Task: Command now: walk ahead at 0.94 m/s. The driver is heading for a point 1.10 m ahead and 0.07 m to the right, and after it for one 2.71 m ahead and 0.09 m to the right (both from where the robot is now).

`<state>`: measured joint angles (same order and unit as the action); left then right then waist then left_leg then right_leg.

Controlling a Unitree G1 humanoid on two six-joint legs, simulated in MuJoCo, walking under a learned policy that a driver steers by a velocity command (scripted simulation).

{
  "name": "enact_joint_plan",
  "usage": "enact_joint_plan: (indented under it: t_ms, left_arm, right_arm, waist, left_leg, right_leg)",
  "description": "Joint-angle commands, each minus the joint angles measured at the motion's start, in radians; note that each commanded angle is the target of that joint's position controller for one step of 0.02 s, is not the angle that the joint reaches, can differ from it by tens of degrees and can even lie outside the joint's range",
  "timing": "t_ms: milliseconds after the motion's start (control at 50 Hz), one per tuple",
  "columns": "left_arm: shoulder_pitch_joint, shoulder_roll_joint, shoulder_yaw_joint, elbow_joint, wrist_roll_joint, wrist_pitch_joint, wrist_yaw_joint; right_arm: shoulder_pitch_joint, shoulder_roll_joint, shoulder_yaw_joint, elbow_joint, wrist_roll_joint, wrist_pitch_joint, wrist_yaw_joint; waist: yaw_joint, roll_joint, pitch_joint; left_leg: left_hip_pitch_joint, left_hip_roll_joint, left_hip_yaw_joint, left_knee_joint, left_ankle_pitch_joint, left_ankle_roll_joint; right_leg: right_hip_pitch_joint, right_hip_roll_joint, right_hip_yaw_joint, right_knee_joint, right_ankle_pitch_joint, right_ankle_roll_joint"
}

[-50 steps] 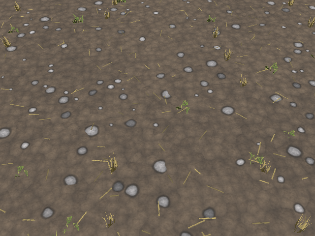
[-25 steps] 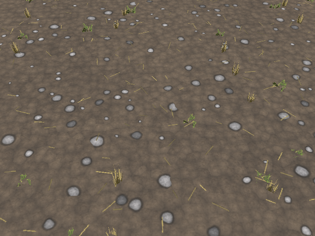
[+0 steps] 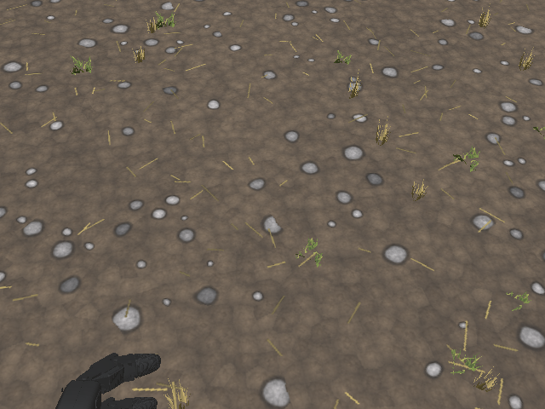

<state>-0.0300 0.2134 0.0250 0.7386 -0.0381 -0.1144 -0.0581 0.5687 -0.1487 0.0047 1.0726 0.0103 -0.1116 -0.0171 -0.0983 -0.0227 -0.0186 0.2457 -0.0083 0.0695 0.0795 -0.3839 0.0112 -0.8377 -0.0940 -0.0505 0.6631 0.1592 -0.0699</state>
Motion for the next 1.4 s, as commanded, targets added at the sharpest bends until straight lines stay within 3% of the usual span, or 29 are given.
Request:
enact_joint_plan:
  t_ms: [20, 60, 100, 120, 140, 160, 200, 260, 340, 500, 540, 580, 600, 620, 640, 660, 700, 780, 1000, 1040, 1080, 1100, 1120, 1140, 1160, 1180, 1220, 1300, 1400]
  left_arm:
    - [-0.178, 0.054, 0.013, -0.119, -0.010, -0.025, -0.028]
    - [-0.055, 0.129, 0.044, -0.116, -0.019, -0.013, -0.017]
    - [0.419, 0.240, 0.092, 0.015, -0.023, 0.016, 0.013]
    - [0.544, 0.333, 0.110, 0.058, 0.025, 0.012, 0.018]
    - [0.599, 0.260, 0.096, 0.095, 0.032, 0.003, 0.017]
    - [0.529, 0.174, 0.075, 0.115, 0.032, -0.001, 0.021]
    - [0.371, 0.105, 0.051, 0.116, 0.048, -0.017, 0.009]
    - [0.255, 0.051, 0.029, 0.128, 0.046, -0.022, 0.003]
    - [0.312, 0.114, 0.034, 0.149, 0.033, -0.032, 0.029]
    - [0.531, 0.180, 0.040, 0.191, 0.012, -0.006, 0.068]
    - [0.524, 0.219, 0.052, 0.189, 0.034, 0.019, 0.071]
    - [0.471, 0.239, 0.056, 0.184, 0.070, 0.048, 0.069]
    - [0.450, 0.187, 0.035, 0.152, 0.076, 0.047, 0.072]
    - [0.672, -0.048, -0.023, 0.143, 0.044, 0.011, 0.039]
    - [0.586, 0.081, -0.001, 0.159, -0.011, -0.023, 0.042]
    - [0.416, 0.152, 0.018, 0.102, -0.043, -0.037, 0.045]
    - [0.262, 0.120, 0.009, 0.045, -0.006, -0.047, 0.054]
    - [0.320, 0.069, 0.007, 0.048, 0.008, 0.013, 0.048]
    - [-0.138, 0.069, -0.003, -0.116, 0.027, -0.035, -0.009]
    - [-0.072, 0.117, 0.020, -0.114, 0.032, -0.039, -0.017]
    - [0.229, 0.190, 0.053, -0.034, 0.024, -0.032, -0.003]
    - [0.408, 0.239, 0.060, 0.016, 0.046, -0.020, 0.012]
    - [0.458, 0.321, 0.059, 0.043, 0.102, -0.017, 0.013]
    - [0.514, 0.252, 0.051, 0.052, 0.087, -0.016, 0.000]
    - [0.442, 0.231, 0.057, 0.048, 0.061, -0.004, 0.001]
    - [0.321, 0.174, 0.043, 0.036, 0.040, 0.003, 0.011]
    - [0.201, 0.111, 0.013, 0.042, 0.063, -0.001, 0.026]
    - [0.148, 0.134, 0.018, 0.082, 0.083, -0.010, 0.019]
    - [0.158, 0.167, 0.029, 0.117, 0.065, 0.026, 0.036]
  right_arm:
    - [0.023, -0.202, -0.040, -0.049, -0.006, 0.004, -0.009]
    - [0.026, -0.244, -0.055, -0.043, -0.041, 0.021, -0.010]
    - [-0.083, -0.265, -0.059, -0.083, -0.048, 0.040, -0.011]
    - [0.059, -0.052, -0.013, -0.122, -0.040, 0.013, 0.017]
    - [0.042, -0.081, -0.012, -0.109, 0.023, -0.044, 0.031]
    - [-0.141, -0.186, -0.045, -0.175, 0.069, -0.061, 0.028]
    - [-0.284, -0.158, -0.038, -0.226, 0.049, -0.065, 0.019]
    - [-0.202, -0.097, -0.036, -0.223, 0.029, -0.002, 0.022]
    - [-0.379, -0.142, -0.033, -0.298, -0.007, 0.016, 0.005]
    - [-0.699, -0.153, -0.030, -0.404, 0.021, -0.025, 0.066]
    - [-0.623, -0.206, -0.053, -0.406, 0.026, -0.024, 0.073]
    - [-0.308, -0.298, -0.097, -0.343, 0.044, -0.004, 0.057]
    - [-0.074, -0.355, -0.111, -0.284, 0.031, 0.012, 0.041]
    - [-0.003, -0.450, -0.136, -0.246, 0.002, 0.002, 0.057]
    - [0.024, -0.317, -0.111, -0.230, -0.005, -0.005, 0.057]
    - [-0.055, -0.254, -0.094, -0.226, -0.005, -0.010, 0.053]
    - [-0.200, -0.208, -0.079, -0.238, -0.029, -0.024, 0.065]
    - [-0.272, -0.155, -0.057, -0.220, -0.010, -0.030, 0.068]
    - [0.001, -0.226, -0.052, -0.141, 0.003, 0.003, 0.006]
    - [0.002, -0.263, -0.061, -0.138, -0.008, 0.024, -0.002]
    - [-0.083, -0.305, -0.073, -0.155, -0.031, 0.045, -0.004]
    - [-0.122, -0.276, -0.065, -0.184, -0.039, 0.048, -0.006]
    - [0.097, -0.062, -0.017, -0.180, -0.053, 0.037, 0.011]
    - [0.222, -0.128, -0.014, -0.118, -0.004, 0.017, 0.022]
    - [0.088, -0.190, -0.033, -0.152, 0.035, 0.017, 0.024]
    - [-0.091, -0.235, -0.039, -0.211, 0.024, 0.019, 0.012]
    - [-0.208, -0.237, -0.056, -0.242, 0.002, 0.050, -0.006]
    - [-0.155, -0.127, -0.037, -0.242, -0.011, 0.081, -0.020]
    - [-0.266, -0.176, -0.050, -0.244, -0.013, 0.107, -0.019]
  waist:
    - [0.057, 0.122, 0.169]
    - [0.159, 0.236, 0.047]
    - [0.398, 0.257, -0.193]
    - [0.259, -0.113, -0.405]
    - [0.278, -0.218, -0.544]
    - [0.278, -0.213, -0.309]
    - [0.181, 0.052, -0.097]
    - [0.038, -0.015, 0.022]
    - [0.053, -0.020, 0.163]
    - [0.161, 0.007, 0.199]
    - [0.097, -0.055, 0.112]
    - [-0.086, -0.137, -0.086]
    - [-0.170, -0.076, -0.245]
    - [-0.004, 0.372, -0.441]
    - [-0.066, 0.324, -0.456]
    - [-0.063, 0.257, -0.249]
    - [0.014, 0.008, -0.077]
    - [0.142, 0.059, 0.044]
    - [0.003, 0.049, 0.197]
    - [0.056, 0.119, 0.107]
    - [0.237, 0.186, -0.069]
    - [0.308, 0.152, -0.202]
    - [0.158, -0.265, -0.413]
    - [0.199, -0.211, -0.675]
    - [0.208, -0.156, -0.598]
    - [0.195, -0.023, -0.403]
    - [0.113, 0.058, -0.154]
    - [0.026, -0.023, -0.110]
    - [0.059, -0.052, -0.134]
  left_leg:
    - [-0.105, 0.247, -0.020, 0.022, 0.826, 0.137]
    - [0.001, 0.279, -0.021, 0.254, 1.335, 0.122]
    - [-0.309, 0.250, -0.015, 0.812, 1.314, 0.087]
    - [-0.803, 0.046, -0.101, 1.282, 0.430, 0.045]
    - [-0.916, -0.035, -0.287, 1.416, -0.044, 0.084]
    - [-1.028, 0.030, -0.249, 1.453, -0.016, 0.116]
    - [-0.978, 0.110, -0.211, 1.370, 0.074, 0.122]
    - [-0.874, 0.194, -0.199, 1.270, 0.098, 0.100]
    - [-1.001, 0.220, -0.140, 1.033, 0.317, 0.028]
    - [-0.904, 0.093, -0.040, 0.414, 0.613, 0.037]
    - [-0.835, 0.028, -0.009, 0.424, 0.474, 0.070]
    - [-0.506, -0.031, 0.030, 0.491, 0.332, 0.125]
    - [-0.108, 0.110, -0.144, 0.594, 0.215, 0.152]
    - [0.281, 0.361, -0.775, 0.396, -0.326, 0.357]
    - [0.298, 0.354, -0.992, 0.179, -0.471, 0.308]
    - [0.169, 0.334, -0.821, 0.178, -0.335, 0.249]
    - [-0.186, 0.264, -0.583, 0.165, -0.030, 0.228]
    - [-0.464, 0.200, -0.381, 0.069, 0.030, 0.230]
    - [-0.289, 0.154, -0.086, 0.035, 0.608, 0.142]
    - [-0.142, 0.181, -0.100, 0.173, 0.931, 0.111]
    - [-0.112, 0.169, -0.082, 0.518, 1.195, 0.058]
    - [-0.285, 0.125, -0.070, 0.804, 0.986, 0.018]
    - [-0.689, -0.088, -0.108, 1.323, -0.157, -0.052]
    - [-0.793, -0.127, -0.345, 1.534, -0.312, -0.053]
    - [-0.866, -0.047, -0.310, 1.527, -0.240, -0.049]
    - [-0.874, 0.021, -0.231, 1.386, -0.154, -0.043]
    - [-0.761, 0.077, -0.182, 1.251, -0.098, -0.051]
    - [-0.570, 0.105, -0.146, 0.897, -0.034, -0.054]
    - [-0.477, 0.090, -0.127, 0.658, 0.259, -0.048]
  right_leg:
    - [0.138, 0.088, -0.066, -0.110, -0.058, -0.033]
    - [0.307, 0.160, -0.095, -0.075, -0.201, -0.072]
    - [0.939, 0.089, 0.027, -0.030, -0.278, -0.136]
    - [1.406, -0.206, 0.604, -0.081, -0.753, -0.298]
    - [1.459, -0.272, 0.978, -0.341, -1.040, -0.309]
    - [1.318, -0.226, 0.843, -0.403, -0.929, -0.232]
    - [0.911, -0.168, 0.563, -0.426, -0.615, -0.190]
    - [0.558, -0.106, 0.368, -0.497, -0.583, -0.188]
    - [0.439, -0.065, 0.218, -0.594, -0.442, -0.183]
    - [0.829, -0.105, 0.068, -0.604, -0.137, -0.116]
    - [0.995, -0.145, 0.065, -0.459, 0.297, -0.090]
    - [0.998, -0.129, 0.025, -0.062, 0.692, -0.058]
    - [0.705, -0.095, 0.030, 0.297, 0.474, -0.043]
    - [0.257, 0.136, 0.125, 0.732, -0.451, 0.013]
    - [0.156, 0.134, 0.231, 0.816, -0.592, -0.027]
    - [0.060, 0.077, 0.205, 0.830, -0.556, -0.056]
    - [0.124, 0.007, 0.183, 0.713, -0.458, -0.061]
    - [0.180, -0.085, 0.167, 0.563, -0.407, -0.033]
    - [0.221, 0.063, -0.019, -0.193, 0.159, 0.012]
    - [0.304, 0.135, -0.037, -0.208, 0.078, -0.011]
    - [0.591, 0.160, -0.024, -0.198, 0.069, -0.055]
    - [0.884, 0.022, 0.081, -0.130, 0.316, -0.086]
    - [1.329, -0.307, 0.483, 0.018, 0.838, -0.281]
    - [1.501, -0.374, 0.744, -0.051, 0.775, -0.393]
    - [1.387, -0.329, 0.649, -0.134, 0.498, -0.362]
    - [1.149, -0.254, 0.502, -0.195, 0.390, -0.288]
    - [0.711, -0.177, 0.342, -0.289, 0.441, -0.238]
    - [0.452, -0.118, 0.157, -0.372, 0.531, -0.224]
    - [0.448, -0.100, 0.116, -0.416, 0.096, -0.175]
